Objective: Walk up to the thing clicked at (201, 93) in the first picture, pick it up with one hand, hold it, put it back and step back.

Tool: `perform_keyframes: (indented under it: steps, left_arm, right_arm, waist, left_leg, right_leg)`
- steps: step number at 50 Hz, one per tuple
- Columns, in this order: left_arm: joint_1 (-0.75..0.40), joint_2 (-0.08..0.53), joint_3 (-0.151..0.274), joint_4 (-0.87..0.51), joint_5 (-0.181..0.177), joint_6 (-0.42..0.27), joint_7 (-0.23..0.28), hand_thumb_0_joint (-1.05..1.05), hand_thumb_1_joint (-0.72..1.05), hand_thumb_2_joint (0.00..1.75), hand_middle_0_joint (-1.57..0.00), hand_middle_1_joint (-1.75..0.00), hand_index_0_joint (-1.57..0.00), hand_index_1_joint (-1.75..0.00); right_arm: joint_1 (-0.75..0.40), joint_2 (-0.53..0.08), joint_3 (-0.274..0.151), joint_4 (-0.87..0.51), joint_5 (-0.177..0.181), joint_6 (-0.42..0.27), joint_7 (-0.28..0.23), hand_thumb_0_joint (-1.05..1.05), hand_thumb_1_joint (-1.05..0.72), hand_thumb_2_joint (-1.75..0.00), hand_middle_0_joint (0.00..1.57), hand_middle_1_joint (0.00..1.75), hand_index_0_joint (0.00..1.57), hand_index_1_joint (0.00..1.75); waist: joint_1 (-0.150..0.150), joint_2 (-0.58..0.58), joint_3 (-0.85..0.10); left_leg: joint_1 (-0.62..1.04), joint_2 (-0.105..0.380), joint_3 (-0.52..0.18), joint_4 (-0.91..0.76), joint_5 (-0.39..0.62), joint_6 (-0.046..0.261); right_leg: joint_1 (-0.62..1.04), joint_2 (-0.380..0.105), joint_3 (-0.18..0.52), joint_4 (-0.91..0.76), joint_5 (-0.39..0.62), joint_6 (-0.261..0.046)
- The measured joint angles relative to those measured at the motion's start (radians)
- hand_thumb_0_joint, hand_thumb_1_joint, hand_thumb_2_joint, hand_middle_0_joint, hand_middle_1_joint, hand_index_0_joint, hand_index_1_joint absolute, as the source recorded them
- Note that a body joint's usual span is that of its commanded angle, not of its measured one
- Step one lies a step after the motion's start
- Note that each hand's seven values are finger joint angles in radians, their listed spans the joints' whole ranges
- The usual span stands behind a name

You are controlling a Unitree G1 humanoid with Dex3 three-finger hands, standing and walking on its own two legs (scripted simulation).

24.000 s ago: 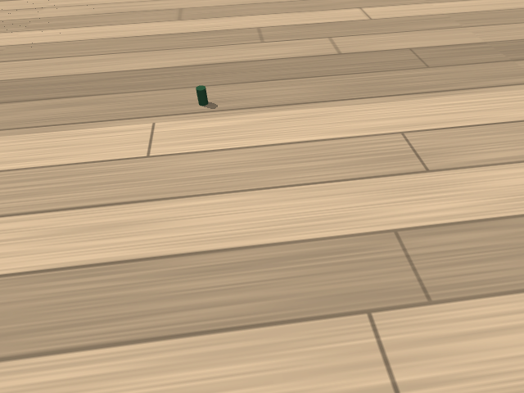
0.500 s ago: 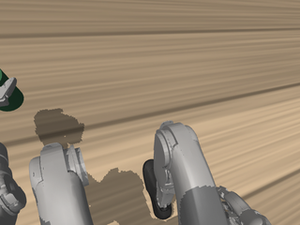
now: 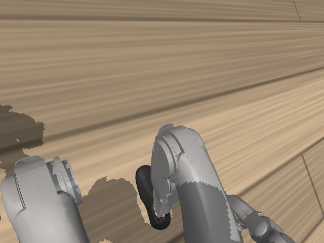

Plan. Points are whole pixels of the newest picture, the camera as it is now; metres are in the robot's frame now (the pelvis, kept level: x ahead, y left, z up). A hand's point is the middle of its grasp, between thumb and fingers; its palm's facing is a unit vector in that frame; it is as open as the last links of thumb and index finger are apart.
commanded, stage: lower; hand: left
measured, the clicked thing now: out of the picture +0.46 +0.31 -0.19
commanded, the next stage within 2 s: loosen in 0.68 s
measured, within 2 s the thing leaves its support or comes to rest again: rests again in 1.56 s
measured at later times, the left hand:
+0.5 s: hand out of the picture +0.46 +0.31 -0.18, palm faces +0.47 -0.88 -0.03, open 5.8 cm
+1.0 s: hand out of the picture +0.46 +0.31 -0.18, palm faces +0.47 -0.88 -0.02, open 6.1 cm
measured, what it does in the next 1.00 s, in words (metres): stands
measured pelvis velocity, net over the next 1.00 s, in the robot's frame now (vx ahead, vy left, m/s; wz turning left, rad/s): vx -0.01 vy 0.02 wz -0.07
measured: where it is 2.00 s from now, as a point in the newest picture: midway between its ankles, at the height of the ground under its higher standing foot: (114, 229)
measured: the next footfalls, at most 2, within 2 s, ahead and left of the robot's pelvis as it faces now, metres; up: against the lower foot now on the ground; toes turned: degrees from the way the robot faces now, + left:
none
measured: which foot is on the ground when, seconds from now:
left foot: down 0.00-1.00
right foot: down 0.00-1.00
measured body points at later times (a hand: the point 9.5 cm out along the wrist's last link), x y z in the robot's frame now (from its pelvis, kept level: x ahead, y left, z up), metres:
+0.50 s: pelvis -0.01 +0.01 +0.00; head +0.25 +0.18 +0.32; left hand +0.43 +0.36 -0.17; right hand +0.14 -0.25 -0.05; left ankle +0.07 +0.14 -0.26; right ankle +0.13 -0.13 -0.26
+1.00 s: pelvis -0.01 +0.02 +0.00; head +0.24 +0.19 +0.32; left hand +0.43 +0.36 -0.18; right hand +0.14 -0.25 -0.03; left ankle +0.07 +0.14 -0.26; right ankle +0.13 -0.13 -0.26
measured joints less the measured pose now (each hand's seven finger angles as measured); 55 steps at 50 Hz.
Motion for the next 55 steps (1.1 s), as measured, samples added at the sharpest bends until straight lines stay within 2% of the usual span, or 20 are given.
perform_keyframes:
  steps: [6,11,18,24,31,41,46,55]
  left_arm:
    - [-0.001,0.040,-0.002,0.030,0.010,-0.032,0.013,0.02,-0.22,0.99,-0.74,-1.04,-1.33,-1.43]
    - [-0.005,0.074,-0.003,0.059,0.001,-0.055,0.021,0.02,-0.23,0.99,-0.74,-1.04,-1.33,-1.43]
    - [-0.007,0.101,-0.025,0.102,0.000,-0.078,0.030,0.02,-0.23,1.00,-0.74,-1.04,-1.35,-1.44]
    - [-0.001,0.118,-0.020,0.124,-0.004,-0.103,0.048,0.02,-0.23,1.00,-0.74,-1.03,-1.36,-1.44]
    - [0.005,0.138,-0.033,0.133,0.009,-0.127,0.062,0.02,-0.23,1.00,-0.74,-1.04,-1.36,-1.45]
    - [0.005,0.154,-0.040,0.160,0.005,-0.145,0.076,0.02,-0.23,1.01,-0.75,-1.04,-1.36,-1.44]
    - [0.006,0.157,-0.043,0.165,0.008,-0.154,0.077,0.02,-0.22,0.98,-0.75,-1.02,-1.34,-1.35]
    - [0.005,0.160,-0.045,0.173,0.006,-0.160,0.086,0.00,-0.17,0.83,-0.78,-0.92,-1.19,-1.10]
  right_arm:
    - [-0.035,-0.008,0.036,-0.008,-0.025,0.005,-0.005,0.00,-0.92,-0.90,0.20,0.30,0.20,0.30]
    - [-0.059,-0.013,0.063,-0.021,-0.039,0.007,-0.007,0.00,-0.92,-0.90,0.20,0.30,0.20,0.30]
    - [-0.083,-0.016,0.101,-0.042,-0.052,0.010,-0.009,0.00,-0.91,-0.90,0.20,0.30,0.20,0.30]
    - [-0.102,-0.015,0.131,-0.057,-0.064,0.011,-0.012,0.00,-0.91,-0.90,0.20,0.30,0.20,0.30]
    - [-0.122,-0.018,0.151,-0.069,-0.076,0.017,-0.015,0.00,-0.91,-0.90,0.20,0.30,0.20,0.30]
    - [-0.129,-0.017,0.166,-0.070,-0.086,0.019,-0.016,0.00,-0.91,-0.90,0.20,0.30,0.20,0.30]
    - [-0.130,-0.019,0.169,-0.069,-0.089,0.019,-0.015,0.00,-0.91,-0.90,0.20,0.30,0.20,0.30]
    - [-0.135,-0.017,0.172,-0.067,-0.094,0.021,-0.017,0.00,-0.91,-0.89,0.20,0.30,0.20,0.30]
  waist:
    - [-0.005,-0.023,0.032]
    - [-0.009,-0.034,0.049]
    - [-0.013,-0.050,0.062]
    - [-0.015,-0.069,0.073]
    - [-0.013,-0.081,0.088]
    - [-0.017,-0.087,0.088]
    - [-0.017,-0.088,0.089]
    - [-0.019,-0.091,0.086]
  left_leg:
    - [0.007,-0.002,-0.019,0.018,-0.005,0.003]
    - [0.010,0.000,-0.032,0.030,-0.009,0.008]
    - [0.018,0.002,-0.048,0.041,-0.014,0.013]
    - [0.029,0.004,-0.065,0.049,-0.019,0.015]
    - [0.031,0.005,-0.075,0.054,-0.012,0.023]
    - [0.037,0.010,-0.081,0.055,-0.014,0.032]
    - [0.040,0.012,-0.084,0.054,-0.017,0.033]
    - [0.043,0.012,-0.088,0.051,-0.015,0.032]
  right_leg:
    - [0.016,0.006,-0.013,0.001,0.002,0.005]
    - [0.025,0.013,-0.022,-0.001,0.004,0.010]
    - [0.041,0.019,-0.035,-0.007,0.007,0.013]
    - [0.056,0.026,-0.047,-0.013,0.011,0.017]
    - [0.067,0.032,-0.056,-0.021,0.021,0.014]
    - [0.080,0.036,-0.063,-0.032,0.025,0.012]
    - [0.084,0.038,-0.066,-0.037,0.025,0.013]
    - [0.087,0.038,-0.070,-0.042,0.029,0.016]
